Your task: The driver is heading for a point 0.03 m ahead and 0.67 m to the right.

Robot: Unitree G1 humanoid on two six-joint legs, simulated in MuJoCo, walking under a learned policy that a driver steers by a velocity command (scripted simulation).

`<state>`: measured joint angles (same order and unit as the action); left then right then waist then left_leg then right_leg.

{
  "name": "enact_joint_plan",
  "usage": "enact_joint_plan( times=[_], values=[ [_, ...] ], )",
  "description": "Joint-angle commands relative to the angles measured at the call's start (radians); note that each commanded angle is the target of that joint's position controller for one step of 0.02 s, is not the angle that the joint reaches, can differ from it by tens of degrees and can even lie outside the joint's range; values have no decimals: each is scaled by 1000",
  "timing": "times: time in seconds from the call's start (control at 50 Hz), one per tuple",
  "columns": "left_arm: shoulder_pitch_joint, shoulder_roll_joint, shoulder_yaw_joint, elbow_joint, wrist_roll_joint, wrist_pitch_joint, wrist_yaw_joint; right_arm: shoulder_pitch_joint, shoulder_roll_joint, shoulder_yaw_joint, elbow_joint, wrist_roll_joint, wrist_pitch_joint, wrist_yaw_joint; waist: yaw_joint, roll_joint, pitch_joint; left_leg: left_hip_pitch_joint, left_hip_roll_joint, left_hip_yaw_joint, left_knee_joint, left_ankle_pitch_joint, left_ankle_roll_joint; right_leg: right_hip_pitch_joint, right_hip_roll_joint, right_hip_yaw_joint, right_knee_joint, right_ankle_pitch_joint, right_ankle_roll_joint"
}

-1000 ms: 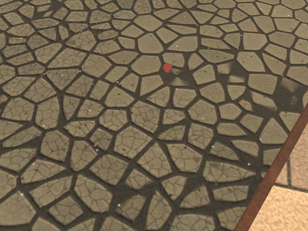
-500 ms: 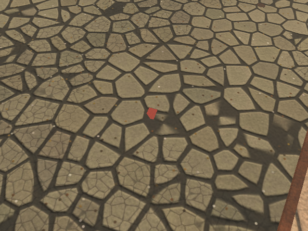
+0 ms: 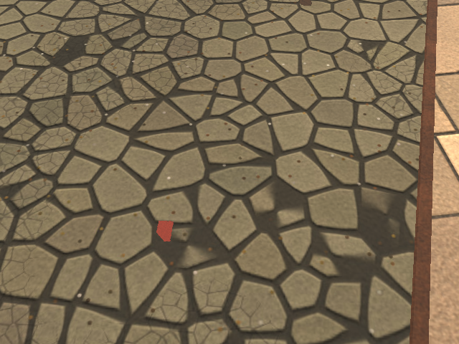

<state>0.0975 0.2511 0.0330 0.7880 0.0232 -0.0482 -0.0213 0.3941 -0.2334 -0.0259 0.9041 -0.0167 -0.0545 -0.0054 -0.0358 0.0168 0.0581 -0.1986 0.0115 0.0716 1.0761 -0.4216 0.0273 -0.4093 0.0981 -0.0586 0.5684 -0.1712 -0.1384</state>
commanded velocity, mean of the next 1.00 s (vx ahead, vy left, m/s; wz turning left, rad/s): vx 0.50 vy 0.00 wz -0.57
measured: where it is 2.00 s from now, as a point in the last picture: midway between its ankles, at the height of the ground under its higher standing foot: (376, 205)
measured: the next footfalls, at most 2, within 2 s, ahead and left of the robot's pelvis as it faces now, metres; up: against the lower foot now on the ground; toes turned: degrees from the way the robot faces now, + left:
left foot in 0.46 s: +0.45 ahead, +0.08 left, +0.00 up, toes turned -17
right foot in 0.98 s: +0.60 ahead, -0.23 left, +0.00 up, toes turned -38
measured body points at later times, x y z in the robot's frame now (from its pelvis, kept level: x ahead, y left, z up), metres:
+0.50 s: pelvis +0.28 +0.01 +0.00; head +0.32 +0.01 +0.45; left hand +0.31 +0.30 -0.13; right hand +0.45 -0.27 -0.07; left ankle +0.41 +0.09 -0.73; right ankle +0.09 -0.04 -0.70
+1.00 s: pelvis +0.52 -0.10 -0.01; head +0.54 -0.13 +0.44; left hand +0.84 -0.04 -0.08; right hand +0.34 -0.30 -0.15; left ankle +0.42 +0.09 -0.71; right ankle +0.57 -0.21 -0.73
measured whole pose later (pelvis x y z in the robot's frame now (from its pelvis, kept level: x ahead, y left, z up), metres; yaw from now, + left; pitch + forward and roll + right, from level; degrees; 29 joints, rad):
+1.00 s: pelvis +0.52 -0.10 -0.01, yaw -35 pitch +1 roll +1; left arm -0.01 0.25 0.03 0.70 0.05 -0.02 -0.07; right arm 0.43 -0.25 -0.04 0.90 -0.02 -0.04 -0.01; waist -0.06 0.00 0.07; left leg 0.03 0.10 0.29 0.58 -0.46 -0.03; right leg -0.47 0.04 -0.09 0.57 -0.15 -0.15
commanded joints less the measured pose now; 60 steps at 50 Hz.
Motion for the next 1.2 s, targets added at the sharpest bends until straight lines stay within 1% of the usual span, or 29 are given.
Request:
enact_joint_plan(
  times=[0.02,0.06,0.12,0.24,0.36,0.4,0.44,0.46,0.48,0.5,0.52,0.54,0.56,0.58,0.62,0.68,0.78,0.86,0.92,0.96,0.98,1.0,1.02,1.04,1.06,1.08,1.12,1.14,1.2],
  values=[
    [206,149,56,32,-20,6,18,-75,-139,-28,-132,1,-37,4,66,-19,-74,-471,74,-103,157,72,0,423,-339,493,-309,174,-200],
    [165,122,46,33,-21,-6,22,-52,-121,-25,-127,-28,-3,9,5,-21,-50,-367,97,-106,61,77,-27,286,-258,395,-340,252,-157],
    [196,151,55,42,-24,-18,18,-88,-104,-25,-147,-34,27,21,-1,-36,-45,-366,95,-79,-32,132,-60,223,-217,360,-379,246,-161],
    [326,163,63,73,-23,-17,17,-336,-108,-23,-230,-23,31,21,84,-56,-6,-478,80,-80,-272,371,-85,294,-189,385,-386,232,-109],
    [416,174,65,90,-7,-12,36,-494,-116,-12,-300,-12,15,28,134,-76,-1,-476,21,-88,-438,367,-57,441,-213,443,-280,406,-92],
    [381,192,70,80,-4,-11,44,-445,-135,-16,-296,-9,6,25,97,-92,-8,-352,1,-98,-515,326,-35,425,-219,462,-236,455,-61],
    [320,211,74,65,-6,-17,37,-251,-175,-34,-238,-6,-6,7,5,-80,-87,-45,-49,-75,-585,270,2,343,-171,436,-63,622,-14],
    [302,199,71,58,-17,-25,25,-104,-215,-48,-206,-16,-21,-7,-69,-24,-176,188,23,-132,-623,273,36,243,-105,386,143,544,12],
    [337,109,48,21,-42,-34,20,36,-300,-68,-207,-41,-23,-26,-98,113,-340,452,293,-423,-653,56,93,56,-23,285,444,174,42],
    [430,95,45,7,-39,-27,23,-10,-335,-78,-210,-39,-7,-22,-19,298,-384,509,455,-821,-777,54,184,-159,73,204,615,-406,53],
    [396,156,52,39,-2,-10,30,-83,-236,-65,-219,-23,1,-17,12,134,-234,362,418,-768,-781,-53,180,-216,-31,202,692,-311,46],
    [325,153,54,39,4,-4,20,-140,-158,-46,-225,-15,1,-13,14,33,-116,224,368,-603,-806,-14,162,-201,-64,184,670,-222,51],
    [288,131,51,32,4,2,11,-167,-127,-37,-220,-17,-2,-9,25,17,-64,145,318,-472,-836,87,139,-182,-93,169,631,-177,57],
    [272,121,51,28,13,12,1,-155,-122,-34,-205,-16,-7,-11,32,56,-40,100,287,-382,-853,185,127,-168,-112,158,607,-164,65],
    [262,102,46,20,15,32,-14,-122,-122,-34,-177,-6,-25,-4,43,90,-38,68,261,-270,-871,352,121,-152,-120,140,598,-145,72],
    [170,81,37,-21,14,43,-32,-86,-126,-40,-148,3,-44,5,43,82,-28,97,263,-159,-902,484,130,-239,-140,128,567,-65,79],
    [-14,49,14,-92,9,34,-55,-46,-125,-41,-108,0,-42,6,18,75,7,102,216,22,-916,569,106,-245,-149,59,307,132,90],
    [-133,48,3,-138,13,34,-68,10,-163,-50,-75,0,-37,-4,-8,71,34,160,244,84,-909,611,88,-179,-142,-16,120,127,60],
    [-134,68,10,-147,24,36,-58,44,-192,-55,-49,-1,-16,-13,5,80,12,257,265,136,-782,911,73,-106,-86,-65,53,-10,12],
    [8,99,28,-109,29,29,-45,51,-219,-58,-42,-2,3,-19,67,87,-82,264,267,168,-525,1123,66,78,-9,-81,8,-95,-36],
    [179,131,49,-52,36,22,-32,41,-220,-55,-53,0,9,-19,142,45,-177,160,247,188,-293,1023,44,303,10,-53,-62,-74,-71],
    [297,230,81,-34,45,24,-13,67,-160,-39,-100,8,7,-9,170,-105,-305,-139,200,192,40,587,0,610,-224,275,-104,-261,-150],
    [261,304,97,-64,4,37,-2,22,-132,-39,-176,3,0,7,121,-258,-376,-469,-6,83,339,-137,-53,761,-455,800,-249,-211,-265],
    [291,278,94,-57,-7,46,10,-103,-196,-51,-199,-7,-5,8,169,-100,-296,-576,32,-63,352,-61,-46,723,-426,706,-274,-39,-252],
    [253,236,84,-35,-13,43,20,-125,-163,-39,-206,6,-17,11,129,-68,-176,-575,79,-77,282,29,-36,604,-397,556,-271,91,-230],
    [209,190,73,-30,-16,34,23,-101,-153,-35,-187,5,-20,9,75,-22,-98,-503,112,-80,170,64,-34,461,-340,462,-287,217,-186],
    [141,150,57,-38,-20,16,25,-56,-144,-35,-169,-28,11,12,5,-24,-73,-379,131,-90,78,70,-52,314,-255,363,-315,299,-150],
    [143,147,55,-39,-23,6,21,-46,-140,-36,-168,-34,27,16,-4,-34,-81,-356,125,-82,56,75,-60,285,-239,352,-325,320,-154],
    [193,173,64,-19,-21,-7,13,-117,-122,-35,-192,-31,45,23,9,-36,-53,-393,116,-68,-41,169,-82,235,-206,345,-373,243,-152]
  ],
)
